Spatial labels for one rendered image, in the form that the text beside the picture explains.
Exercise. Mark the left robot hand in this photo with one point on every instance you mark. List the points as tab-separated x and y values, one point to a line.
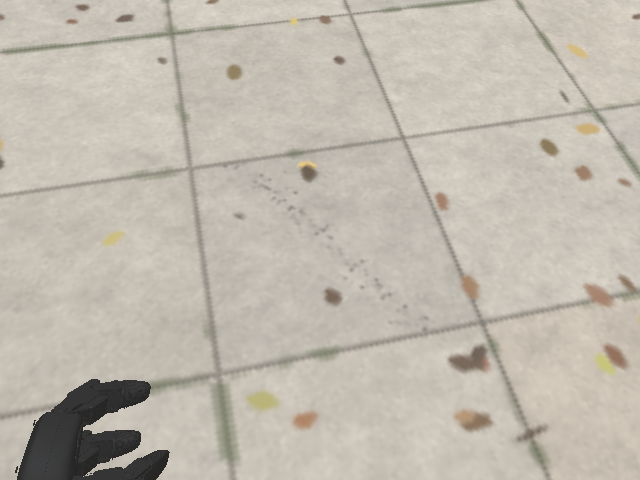
59	449

